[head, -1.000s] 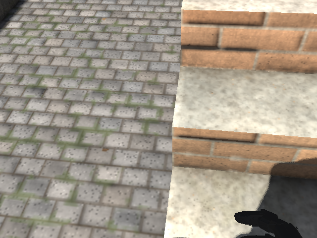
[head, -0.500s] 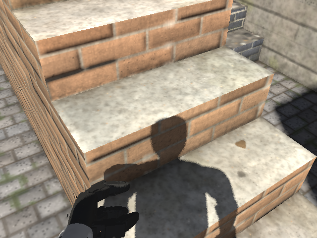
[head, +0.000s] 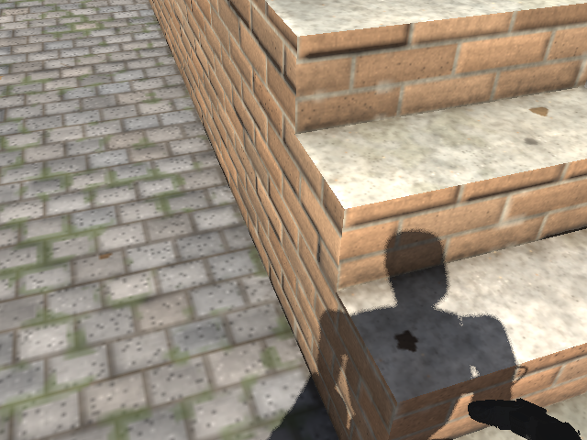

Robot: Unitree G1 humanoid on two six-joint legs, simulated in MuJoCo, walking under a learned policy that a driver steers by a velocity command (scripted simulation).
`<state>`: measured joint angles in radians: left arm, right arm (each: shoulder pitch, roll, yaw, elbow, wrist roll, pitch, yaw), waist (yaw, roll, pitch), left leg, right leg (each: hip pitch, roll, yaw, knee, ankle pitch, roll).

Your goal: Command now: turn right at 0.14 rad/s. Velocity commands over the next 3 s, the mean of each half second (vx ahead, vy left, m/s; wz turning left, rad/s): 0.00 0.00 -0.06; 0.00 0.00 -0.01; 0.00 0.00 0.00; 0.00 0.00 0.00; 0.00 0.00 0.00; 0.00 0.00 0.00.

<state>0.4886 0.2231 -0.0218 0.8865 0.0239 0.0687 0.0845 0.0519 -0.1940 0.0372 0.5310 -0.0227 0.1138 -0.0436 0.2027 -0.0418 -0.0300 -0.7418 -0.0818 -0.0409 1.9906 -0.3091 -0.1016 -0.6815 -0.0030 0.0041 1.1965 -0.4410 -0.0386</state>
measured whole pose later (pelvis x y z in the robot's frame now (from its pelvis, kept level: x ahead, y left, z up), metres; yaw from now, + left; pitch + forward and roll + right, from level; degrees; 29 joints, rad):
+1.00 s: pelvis -0.38 +0.01 +0.10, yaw +1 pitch -2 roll +0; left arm 0.21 0.20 0.04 0.98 -0.01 -0.01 0.06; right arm 0.31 -0.18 -0.03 0.99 -0.01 0.01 -0.05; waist -0.01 0.00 0.05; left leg -0.25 0.02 -0.04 0.46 -0.18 -0.04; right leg -0.25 0.02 -0.01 0.49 -0.21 -0.03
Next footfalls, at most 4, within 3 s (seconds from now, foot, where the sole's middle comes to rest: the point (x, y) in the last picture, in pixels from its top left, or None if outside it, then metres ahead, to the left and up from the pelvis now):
0.10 left None -0.15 0.14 -0.68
0.52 right None -0.31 -0.09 -0.68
0.76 left None -0.30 0.15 -0.68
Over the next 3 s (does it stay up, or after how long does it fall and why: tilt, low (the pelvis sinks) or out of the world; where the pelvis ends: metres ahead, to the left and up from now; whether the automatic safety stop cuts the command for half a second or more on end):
stays up -0.34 0.01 0.10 its command is cut before an obstacle from the start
